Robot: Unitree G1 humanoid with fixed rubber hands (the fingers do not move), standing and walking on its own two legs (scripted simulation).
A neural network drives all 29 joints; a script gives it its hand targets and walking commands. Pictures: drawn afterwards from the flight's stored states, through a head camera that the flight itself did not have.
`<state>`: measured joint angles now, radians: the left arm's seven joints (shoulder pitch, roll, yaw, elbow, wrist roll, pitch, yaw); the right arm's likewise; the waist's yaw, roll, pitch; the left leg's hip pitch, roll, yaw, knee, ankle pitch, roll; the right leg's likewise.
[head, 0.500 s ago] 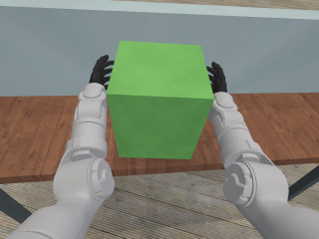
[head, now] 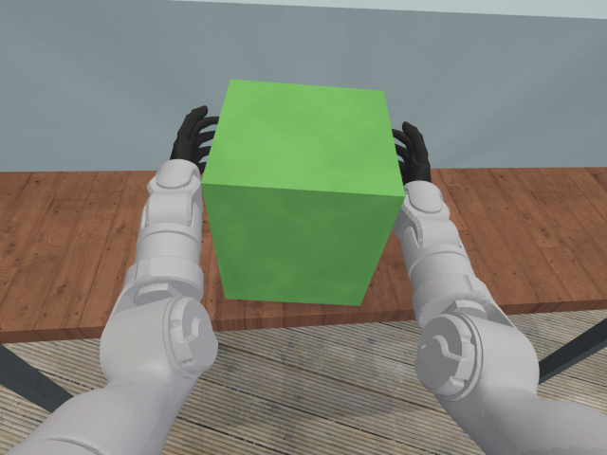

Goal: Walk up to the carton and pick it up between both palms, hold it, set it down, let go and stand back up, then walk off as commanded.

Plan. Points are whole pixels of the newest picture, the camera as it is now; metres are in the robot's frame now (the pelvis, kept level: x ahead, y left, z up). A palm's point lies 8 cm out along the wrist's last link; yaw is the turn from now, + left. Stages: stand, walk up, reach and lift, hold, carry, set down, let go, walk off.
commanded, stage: set down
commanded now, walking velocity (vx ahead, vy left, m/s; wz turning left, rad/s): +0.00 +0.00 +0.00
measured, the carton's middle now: (299, 200) +0.42 +0.06 +0.09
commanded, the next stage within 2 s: none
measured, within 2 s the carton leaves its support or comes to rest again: rests again in 0.48 s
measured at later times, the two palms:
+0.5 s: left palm (189, 178) +0.41 +0.22 +0.12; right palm (409, 197) +0.41 -0.09 +0.12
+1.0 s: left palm (188, 182) +0.41 +0.22 +0.12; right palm (407, 201) +0.41 -0.08 +0.12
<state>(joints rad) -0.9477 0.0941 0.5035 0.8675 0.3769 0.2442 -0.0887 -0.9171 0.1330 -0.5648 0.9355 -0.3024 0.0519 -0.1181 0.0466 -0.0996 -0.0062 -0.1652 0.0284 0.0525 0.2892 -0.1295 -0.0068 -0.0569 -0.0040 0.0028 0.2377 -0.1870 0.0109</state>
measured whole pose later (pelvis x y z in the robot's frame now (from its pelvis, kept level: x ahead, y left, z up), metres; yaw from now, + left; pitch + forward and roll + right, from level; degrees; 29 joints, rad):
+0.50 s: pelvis +0.00 +0.00 +0.00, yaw +0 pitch +2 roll +0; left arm -0.92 0.09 0.52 0.91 0.40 0.17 -0.10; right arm -0.87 0.17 -0.62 0.90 -0.41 0.01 -0.11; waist 0.05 -0.09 -0.01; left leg -0.20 0.03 0.07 0.29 -0.12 0.00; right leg -0.10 -0.01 -0.02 0.25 -0.19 0.01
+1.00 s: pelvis +0.00 +0.01 +0.00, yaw +0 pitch +2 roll +0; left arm -0.92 0.06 0.58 0.91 0.45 0.15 -0.11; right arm -0.86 0.19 -0.68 0.87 -0.47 -0.01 -0.07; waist 0.07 -0.08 0.00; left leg -0.20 0.03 0.10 0.28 -0.11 0.01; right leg -0.11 -0.02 -0.02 0.25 -0.18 0.02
